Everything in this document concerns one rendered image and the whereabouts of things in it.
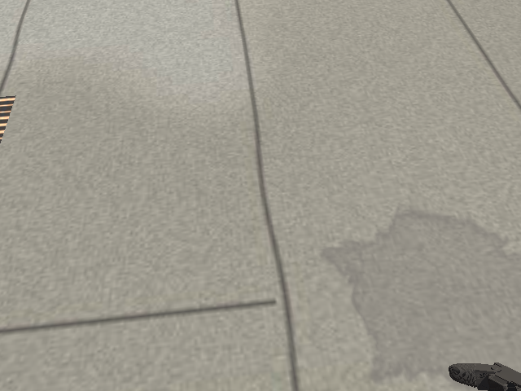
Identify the right robot hand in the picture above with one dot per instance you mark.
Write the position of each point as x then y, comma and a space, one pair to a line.
496, 377

